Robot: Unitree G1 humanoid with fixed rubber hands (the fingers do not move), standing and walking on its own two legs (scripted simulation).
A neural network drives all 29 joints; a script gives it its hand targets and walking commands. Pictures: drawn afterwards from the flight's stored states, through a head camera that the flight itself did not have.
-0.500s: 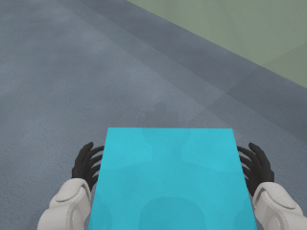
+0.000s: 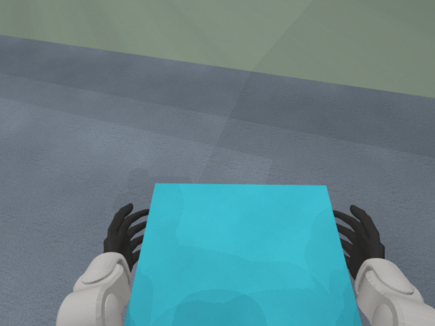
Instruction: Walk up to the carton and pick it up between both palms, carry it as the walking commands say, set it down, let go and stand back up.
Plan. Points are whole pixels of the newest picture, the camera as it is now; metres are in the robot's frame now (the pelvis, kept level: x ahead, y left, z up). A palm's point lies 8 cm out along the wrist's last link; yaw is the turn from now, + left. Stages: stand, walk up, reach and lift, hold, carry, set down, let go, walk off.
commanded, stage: carry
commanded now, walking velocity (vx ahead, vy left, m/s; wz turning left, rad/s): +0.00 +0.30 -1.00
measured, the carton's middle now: (238, 274) +0.23 +0.00 -0.01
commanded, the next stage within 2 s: none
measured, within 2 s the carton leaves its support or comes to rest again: neither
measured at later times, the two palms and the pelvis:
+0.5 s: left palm (107, 207) +0.30 +0.21 +0.09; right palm (331, 314) +0.15 -0.12 +0.09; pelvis +0.02 +0.14 +0.00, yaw -22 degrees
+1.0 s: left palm (67, 206) +0.31 +0.28 +0.09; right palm (275, 303) +0.16 -0.05 +0.10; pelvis +0.03 +0.20 +0.00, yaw -23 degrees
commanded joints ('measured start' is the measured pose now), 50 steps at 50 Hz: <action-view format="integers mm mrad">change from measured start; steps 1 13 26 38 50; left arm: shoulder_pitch -345 -421 -341 -443 -458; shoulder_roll -637 -644 -582 -617 -644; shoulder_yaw -789 -864 -764 -801 -806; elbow -167 -179 -68 -75 -61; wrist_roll -298 -342 -266 -296 -299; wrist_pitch -9 4 18 49 46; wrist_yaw -60 -68 -37 -48 -53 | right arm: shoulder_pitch -379 -329 -387 -395 -410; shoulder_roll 696 648 600 631 649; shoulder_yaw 863 785 848 773 770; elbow -139 -145 -100 -20 -14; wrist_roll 321 294 320 288 282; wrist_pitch -12 -23 30 44 41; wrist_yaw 63 59 73 73 83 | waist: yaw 28 10 19 6 8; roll -197 156 -202 33 24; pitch -211 -205 -239 -227 -234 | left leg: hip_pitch -32 352 63 328 340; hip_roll -5 212 63 145 130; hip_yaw -24 1 62 -14 -22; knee -104 -700 -341 -646 -701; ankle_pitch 0 374 -71 390 296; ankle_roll -1 169 17 78 105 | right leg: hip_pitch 198 -185 415 134 133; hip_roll -219 -29 -312 -108 -106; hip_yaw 248 -112 103 -51 -67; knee -126 537 -148 -91 -109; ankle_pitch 348 -242 870 82 53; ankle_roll -124 0 -167 -16 -5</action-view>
